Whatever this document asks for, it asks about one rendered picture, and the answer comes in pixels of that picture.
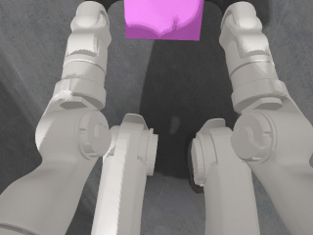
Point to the robot right forearm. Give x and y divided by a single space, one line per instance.
250 65

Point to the left robot upper arm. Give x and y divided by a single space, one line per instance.
44 201

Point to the robot left forearm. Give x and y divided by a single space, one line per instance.
85 64

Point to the robot right foot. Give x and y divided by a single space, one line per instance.
188 159

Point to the robot left shin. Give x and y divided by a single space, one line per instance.
134 118

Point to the left robot hand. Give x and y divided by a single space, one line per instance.
105 3

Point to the carton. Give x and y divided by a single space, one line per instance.
163 19

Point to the right robot hand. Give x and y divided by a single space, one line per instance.
224 4

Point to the right robot upper arm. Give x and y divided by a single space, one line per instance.
277 147

